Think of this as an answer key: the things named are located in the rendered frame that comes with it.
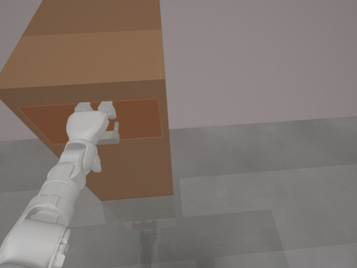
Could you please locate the left robot upper arm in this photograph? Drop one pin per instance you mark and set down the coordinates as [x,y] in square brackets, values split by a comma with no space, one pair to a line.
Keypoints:
[37,244]

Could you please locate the left robot hand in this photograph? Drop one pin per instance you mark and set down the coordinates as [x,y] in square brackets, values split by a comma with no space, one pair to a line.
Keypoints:
[90,125]

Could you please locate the drawer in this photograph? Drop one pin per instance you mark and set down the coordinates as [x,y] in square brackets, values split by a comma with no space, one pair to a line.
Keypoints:
[137,118]

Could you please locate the handle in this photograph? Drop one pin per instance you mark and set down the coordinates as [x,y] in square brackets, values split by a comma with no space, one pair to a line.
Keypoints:
[110,137]

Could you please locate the left robot forearm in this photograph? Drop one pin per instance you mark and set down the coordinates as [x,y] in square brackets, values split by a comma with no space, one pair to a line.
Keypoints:
[56,199]

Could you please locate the cabinet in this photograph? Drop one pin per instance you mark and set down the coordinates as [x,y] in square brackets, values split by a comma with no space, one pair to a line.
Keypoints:
[76,51]

